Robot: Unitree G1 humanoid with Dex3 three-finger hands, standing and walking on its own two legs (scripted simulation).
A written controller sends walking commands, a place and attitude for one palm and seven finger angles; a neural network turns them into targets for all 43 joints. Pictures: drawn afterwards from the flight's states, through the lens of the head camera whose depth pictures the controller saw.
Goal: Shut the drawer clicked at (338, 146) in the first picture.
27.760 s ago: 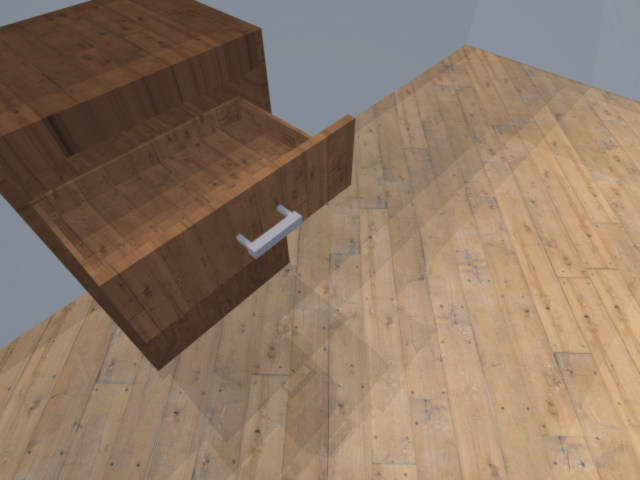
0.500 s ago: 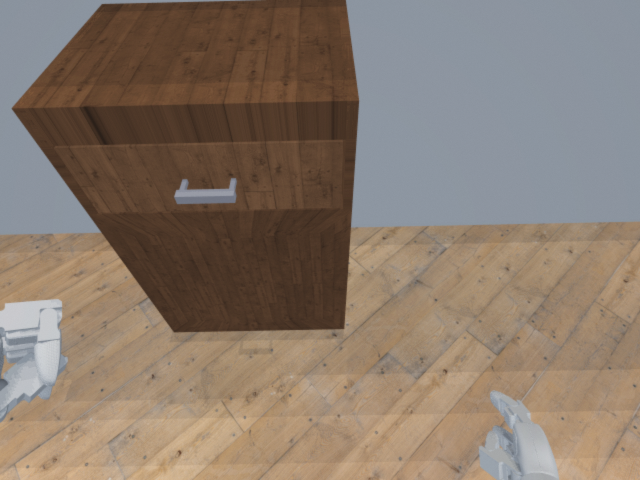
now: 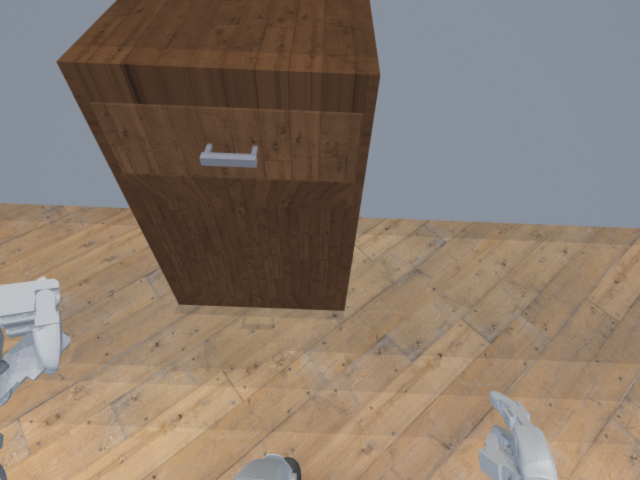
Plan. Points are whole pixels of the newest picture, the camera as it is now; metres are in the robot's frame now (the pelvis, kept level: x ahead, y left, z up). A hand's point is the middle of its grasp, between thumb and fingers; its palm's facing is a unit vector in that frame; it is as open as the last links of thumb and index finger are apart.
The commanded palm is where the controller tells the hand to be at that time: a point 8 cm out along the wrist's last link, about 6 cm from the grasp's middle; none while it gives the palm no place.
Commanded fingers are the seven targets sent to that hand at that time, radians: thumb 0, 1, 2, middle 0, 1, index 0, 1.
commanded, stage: step back with the hand held close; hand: left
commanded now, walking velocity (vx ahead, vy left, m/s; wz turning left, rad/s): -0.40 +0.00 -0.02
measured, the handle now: (230, 154) +0.73 +0.24 -0.05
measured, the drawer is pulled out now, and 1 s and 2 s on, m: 0.00 0.00 0.00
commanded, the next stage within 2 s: stop stepping back and stand still in 0.28 s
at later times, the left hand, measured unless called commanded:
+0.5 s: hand out of the picture +0.10 +0.23 +0.18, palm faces +0.24 -0.85 -0.47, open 3.3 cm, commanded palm +0.03 +0.28 +0.19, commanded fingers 0.00 0.90 0.90 -1.40 -1.60 -1.40 -1.60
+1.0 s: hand out of the picture +0.01 +0.22 +0.18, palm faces +0.26 -0.81 -0.52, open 3.3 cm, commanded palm -0.05 +0.27 +0.19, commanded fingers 0.00 0.90 0.90 -1.40 -1.60 -1.40 -1.60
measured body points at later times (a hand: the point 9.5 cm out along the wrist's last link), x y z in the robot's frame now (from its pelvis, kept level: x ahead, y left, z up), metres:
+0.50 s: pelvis -0.12 +0.01 +0.01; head -0.09 +0.03 +0.46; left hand +0.08 +0.28 +0.20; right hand +0.06 -0.22 -0.05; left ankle +0.02 +0.09 -0.73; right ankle -0.13 -0.11 -0.69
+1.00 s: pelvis -0.19 +0.00 +0.00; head -0.20 +0.01 +0.45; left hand -0.01 +0.26 +0.21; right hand -0.09 -0.24 -0.10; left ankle -0.15 +0.14 -0.71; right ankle -0.17 -0.09 -0.73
